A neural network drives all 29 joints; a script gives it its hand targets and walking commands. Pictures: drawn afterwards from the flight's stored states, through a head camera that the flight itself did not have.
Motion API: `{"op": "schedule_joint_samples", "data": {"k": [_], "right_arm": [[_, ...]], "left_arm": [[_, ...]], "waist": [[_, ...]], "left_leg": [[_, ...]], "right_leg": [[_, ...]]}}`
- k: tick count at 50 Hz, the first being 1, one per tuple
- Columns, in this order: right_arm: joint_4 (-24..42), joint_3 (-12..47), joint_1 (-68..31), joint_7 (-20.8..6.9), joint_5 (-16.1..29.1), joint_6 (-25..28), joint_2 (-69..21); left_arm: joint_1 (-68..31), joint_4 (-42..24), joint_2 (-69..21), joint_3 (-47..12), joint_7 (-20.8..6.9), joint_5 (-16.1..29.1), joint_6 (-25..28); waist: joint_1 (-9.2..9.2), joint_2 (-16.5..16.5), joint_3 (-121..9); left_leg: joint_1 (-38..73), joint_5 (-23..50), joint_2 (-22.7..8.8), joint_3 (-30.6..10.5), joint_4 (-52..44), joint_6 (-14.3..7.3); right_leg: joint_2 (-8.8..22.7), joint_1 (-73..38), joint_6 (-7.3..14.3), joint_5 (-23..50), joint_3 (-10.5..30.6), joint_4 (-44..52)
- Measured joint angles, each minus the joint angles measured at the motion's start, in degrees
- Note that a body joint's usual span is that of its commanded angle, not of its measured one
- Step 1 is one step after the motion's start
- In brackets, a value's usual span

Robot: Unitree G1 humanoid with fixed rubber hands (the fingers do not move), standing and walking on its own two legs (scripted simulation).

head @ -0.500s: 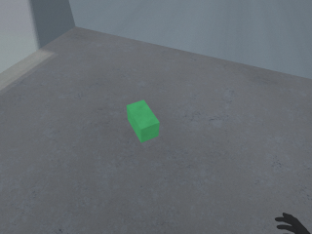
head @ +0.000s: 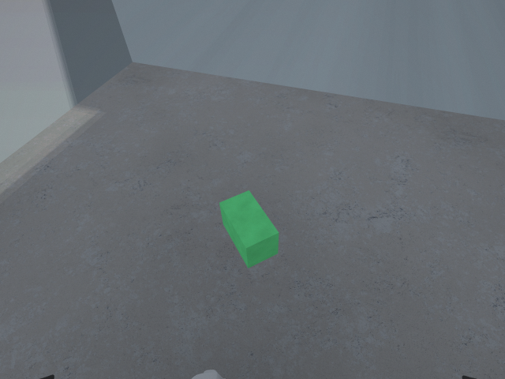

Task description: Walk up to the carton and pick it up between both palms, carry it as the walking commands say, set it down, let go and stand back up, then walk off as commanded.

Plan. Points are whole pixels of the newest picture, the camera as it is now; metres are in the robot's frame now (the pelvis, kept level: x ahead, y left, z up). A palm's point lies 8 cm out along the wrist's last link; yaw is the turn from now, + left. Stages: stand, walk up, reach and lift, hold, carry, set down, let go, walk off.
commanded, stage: walk up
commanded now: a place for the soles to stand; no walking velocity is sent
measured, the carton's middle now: (248, 228) +0.85 +0.07 -0.68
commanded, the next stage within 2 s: none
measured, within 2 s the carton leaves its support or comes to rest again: neither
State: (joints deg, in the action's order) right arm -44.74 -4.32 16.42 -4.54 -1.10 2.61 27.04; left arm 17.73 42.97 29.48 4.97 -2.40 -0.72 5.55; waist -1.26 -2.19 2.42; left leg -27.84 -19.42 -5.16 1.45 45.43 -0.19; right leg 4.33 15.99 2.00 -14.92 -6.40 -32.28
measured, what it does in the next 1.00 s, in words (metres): walks ahead: left foot, then right foot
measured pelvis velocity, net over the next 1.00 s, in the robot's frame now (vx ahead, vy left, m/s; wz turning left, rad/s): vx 0.27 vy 0.06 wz -0.09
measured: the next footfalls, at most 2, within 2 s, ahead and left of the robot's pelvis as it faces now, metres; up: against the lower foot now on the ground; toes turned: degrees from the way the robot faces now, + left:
left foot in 0.10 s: +0.17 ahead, +0.16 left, +0.00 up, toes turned +4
right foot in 0.44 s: +0.30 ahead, -0.09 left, +0.00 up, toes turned -8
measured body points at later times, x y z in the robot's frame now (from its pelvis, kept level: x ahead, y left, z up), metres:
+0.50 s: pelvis +0.18 +0.04 -0.01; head +0.20 +0.03 +0.44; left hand +0.33 +0.36 -0.08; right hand +0.20 -0.31 -0.10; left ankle +0.15 +0.16 -0.70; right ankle +0.24 -0.09 -0.73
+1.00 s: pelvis +0.27 +0.06 -0.02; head +0.29 +0.08 +0.43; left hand +0.40 +0.38 -0.13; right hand +0.38 -0.28 -0.09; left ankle +0.33 +0.18 -0.73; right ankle +0.26 -0.08 -0.73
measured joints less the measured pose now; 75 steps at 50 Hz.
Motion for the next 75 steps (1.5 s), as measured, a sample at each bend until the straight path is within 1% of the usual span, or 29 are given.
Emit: {"op": "schedule_joint_samples", "data": {"k": [4, 6, 7, 9, 10, 12, 15, 18, 21, 23, 25, 27, 29, 31, 34, 35, 36, 38, 40, 41, 43, 44, 45, 47, 49, 60, 73, 74, 75], "right_arm": [[0.5, -0.8, -0.9, -0.3, -0.2, 0.7, 1.1], [1.2, -1.3, -0.8, 0.2, -0.5, 1.6, 1.9], [1.4, -1.3, -0.8, 0.6, -0.4, 1.9, 1.9], [1.3, -1.1, -0.5, 1.4, 0.2, 2.4, 1.3], [1.1, -0.9, -0.2, 1.7, 0.4, 2.4, 1.0], [1.0, -0.5, 0.6, 2.1, 0.6, 2.4, 0.8], [1.2, -0.3, 2.3, 2.1, 0.6, 2.6, 0.9], [1.4, -0.3, 3.8, 2.0, 0.5, 2.5, 1.4], [1.2, -0.2, 4.9, 2.0, 0.7, 2.0, 1.8], [1.0, 0.1, 5.4, 2.3, 0.7, 1.7, 1.7], [0.7, 0.8, 4.6, 2.8, 0.7, 1.2, 0.9], [0.7, 1.3, 3.6, 3.0, 0.8, 0.9, 0.4], [0.7, 1.6, 2.8, 3.0, 0.8, 1.1, -0.1], [0.6, 1.8, 2.0, 3.1, 0.7, 1.3, -0.4], [0.3, 2.0, 0.6, 3.8, 0.6, 1.7, -0.6], [0.3, 1.9, 0.3, 4.1, 0.5, 1.9, -0.2], [0.1, 1.8, -0.1, 4.5, 0.3, 2.1, 0.0], [-0.8, 2.2, -1.7, 4.9, 0.4, 2.2, -0.4], [-1.6, 2.7, -3.5, 5.2, 0.6, 2.1, -0.9], [-1.9, 2.9, -4.3, 5.4, 0.8, 2.0, -1.0], [-2.3, 3.1, -5.8, 5.6, 0.9, 1.6, -0.9], [-2.4, 3.2, -6.5, 5.6, 1.0, 1.4, -0.8], [-2.6, 3.1, -7.1, 5.6, 1.1, 1.2, -0.7], [-3.4, 3.2, -8.2, 5.7, 1.4, 0.8, -1.0], [-4.6, 3.4, -9.2, 5.7, 1.4, 0.7, -1.1], [-10.2, 4.0, -13.2, 5.3, 1.2, 0.1, -1.4], [-15.9, 4.0, -13.0, 4.8, 0.7, -0.3, -2.1], [-15.4, 3.5, -12.0, 5.1, 0.8, -0.1, -2.1], [-14.7, 2.7, -10.2, 5.5, 0.6, 0.3, -2.0]], "left_arm": [[2.5, 0.7, 1.3, 0.3, -0.5, 0.2, -0.9], [3.4, 1.0, 1.3, 0.1, -0.4, 0.4, -1.6], [3.4, 1.4, 1.0, -0.1, 0.0, 0.4, -1.9], [3.0, 1.9, 0.3, -0.7, 0.3, 0.3, -2.1], [2.8, 2.2, 0.0, -1.0, 0.4, 0.2, -1.9], [2.3, 2.5, -0.8, -1.4, 0.1, 0.0, -1.5], [1.2, 2.5, -2.1, -1.5, -0.7, -0.1, -1.5], [-0.5, 2.2, -3.0, -1.5, -1.2, -0.2, -1.4], [-2.2, 1.7, -3.2, -1.3, -1.3, -0.2, -1.0], [-3.1, 0.8, -2.6, -0.8, -0.8, -0.3, -0.3], [-3.5, -0.2, -2.2, -0.5, -0.3, 0.1, 0.1], [-2.9, -0.6, -2.0, -0.5, 0.1, 0.7, -0.2], [-2.2, -0.6, -1.7, -0.6, 0.4, 0.7, -0.7], [-1.7, -0.7, -1.1, -0.6, 0.5, 0.3, -1.2], [-1.0, -0.4, -0.5, -1.0, 0.7, 0.5, -2.0], [-0.6, -0.2, -0.6, -1.2, 0.9, 0.6, -2.5], [-0.6, 0.2, -0.8, -1.5, 1.0, 0.8, -3.1], [-1.2, 1.7, -1.5, -2.0, 1.7, 1.2, -4.5], [-2.1, 3.2, -2.1, -2.5, 2.1, 1.4, -5.4], [-2.6, 3.8, -2.5, -2.7, 2.2, 1.4, -5.5], [-3.3, 4.9, -3.0, -2.9, 2.3, 1.2, -5.2], [-3.7, 5.3, -3.1, -2.9, 2.3, 0.9, -5.1], [-4.1, 5.7, -3.3, -2.9, 2.2, 0.6, -5.0], [-5.0, 6.5, -3.4, -3.0, 2.0, 0.4, -5.0], [-6.2, 7.2, -3.6, -3.2, 1.9, 0.5, -5.1], [-11.0, 11.9, -3.6, -3.7, 1.5, 0.5, -5.3], [-14.3, 16.6, -5.3, -4.2, 1.1, 0.5, -5.6], [-14.5, 15.5, -5.3, -3.4, 0.5, -0.5, -6.2], [-14.6, 13.4, -4.9, -2.3, -0.3, -1.4, -7.0]], "waist": [[-1.24, 1.8, -1.3], [-0.72, 2.7, -1.8], [-0.29, 3.2, -2.0], [0.58, 4.4, -2.1], [0.98, 5.0, -2.1], [1.82, 5.5, -2.1], [3.04, 5.1, -1.6], [4.09, 4.0, -0.7], [4.73, 2.7, -0.1], [4.47, 1.7, 0.5], [3.55, 1.3, 1.0], [2.67, 0.7, 1.2], [1.69, 0.5, 0.9], [0.50, 0.9, 0.9], [-0.80, 1.9, 1.4], [-0.94, 1.9, 1.3], [-0.81, 2.0, 1.2], [-0.30, 3.0, 1.4], [0.25, 3.8, 1.7], [0.50, 4.0, 1.8], [0.87, 4.2, 2.0], [0.90, 4.2, 2.0], [0.98, 4.0, 2.0], [1.08, 4.1, 1.8], [1.06, 4.0, 1.5], [1.25, 2.9, 0.4], [1.91, 2.3, 0.1], [2.04, 2.4, 0.0], [1.91, 2.8, -0.3]], "left_leg": [[3.8, 3.2, 1.2, 2.0, -9.7, -0.3], [4.5, 6.8, 2.6, 2.6, -9.8, -1.1], [4.3, 7.1, 2.8, 2.9, -8.3, -1.5], [5.7, 5.4, 3.2, 3.7, -8.3, -1.9], [7.0, 4.9, 3.4, 4.1, -9.3, -1.8], [9.3, 4.7, 3.6, 4.7, -11.7, -1.8], [11.9, 4.1, 3.4, 5.3, -13.9, -2.0], [13.9, 2.2, 3.1, 5.7, -14.0, -1.7], [15.0, -1.0, 2.4, 5.7, -11.5, -0.8], [13.5, -4.2, 1.3, 5.0, -4.9, -0.8], [8.7, -6.8, 2.2, 1.7, 6.8, -1.8], [4.8, -6.5, 2.7, -0.3, 13.0, -1.8], [2.4, -5.5, 2.0, -0.2, 11.0, -1.0], [1.3, -3.8, 1.4, 0.6, 5.9, -0.5], [2.7, 3.4, 1.8, 2.2, -3.8, -0.4], [3.9, 5.4, 2.1, 2.0, -7.2, -0.7], [3.9, 7.9, 2.3, 2.0, -7.5, -0.4], [3.2, 5.5, 2.7, 2.3, -4.3, -0.5], [3.6, 3.4, 2.6, 2.5, -3.5, -0.7], [3.8, 2.9, 2.5, 2.5, -3.4, -0.7], [3.8, 2.4, 2.1, 2.3, -2.8, -0.5], [3.6, 2.0, 1.9, 2.3, -2.2, -0.3], [3.4, 1.6, 1.7, 2.1, -1.7, -0.2], [3.8, 1.6, 1.6, 2.0, -2.2, 0.3], [4.4, 2.0, 1.5, 2.0, -3.4, 0.4], [8.6, 5.1, 1.4, 2.0, -10.4, 1.1], [14.2, 9.7, 1.4, 2.4, -20.0, 1.7], [13.9, 9.4, 1.5, 2.1, -19.8, 1.2], [13.1, 8.9, 1.7, 1.7, -19.1, 0.6]], "right_leg": [[1.8, -0.8, -0.7, -4.8, 1.4, -3.6], [2.6, 1.5, 0.0, -11.3, 3.1, -11.8], [1.7, 3.9, 0.0, -12.4, 5.1, -17.9], [0.2, 8.3, -0.1, -10.0, 7.5, -26.2], [0.2, 9.8, -0.4, -8.6, 7.6, -27.4], [0.6, 12.0, -1.1, -6.8, 6.6, -25.7], [1.0, 13.4, -1.4, -4.9, 4.8, -18.8], [0.6, 12.4, -1.0, -2.2, 3.5, -10.9], [-1.0, 8.7, 0.0, 0.8, 2.1, -3.3], [-2.2, 6.8, 0.4, 4.3, 1.9, -1.5], [-2.3, 6.7, 0.1, 2.6, 2.0, -4.3], [-2.2, 5.0, 0.0, 0.7, 2.2, -4.1], [-2.0, 3.2, -0.3, 0.3, 2.4, -2.8], [-1.5, 2.3, -0.8, -0.3, 2.9, -2.5], [-0.6, 2.3, -2.1, -2.8, 4.1, -5.2], [-0.5, 2.7, -2.6, -4.2, 4.4, -7.2], [-0.3, 3.6, -2.4, -6.0, 4.6, -9.8], [-0.6, 4.9, -1.6, -12.4, 6.1, -14.5], [-1.2, 5.7, -0.8, -15.1, 6.8, -17.0], [-1.3, 5.7, -0.5, -14.5, 6.5, -16.6], [-1.3, 4.3, 0.0, -9.7, 5.5, -12.3], [-1.4, 3.7, -0.6, -6.1, 5.3, -10.3], [-1.5, 3.6, -1.9, -5.2, 5.2, -10.2], [-1.6, 3.4, -3.5, -6.1, 5.1, -10.1], [-1.7, 2.8, -3.9, -6.5, 5.0, -9.1], [-2.1, -0.8, -3.1, -3.9, 4.7, -3.2], [-2.6, -5.7, -2.7, 0.2, 4.6, 5.3], [-2.5, -5.3, -2.2, -1.6, 4.2, 4.5], [-2.4, -4.1, -1.3, -5.8, 3.8, 1.8]]}}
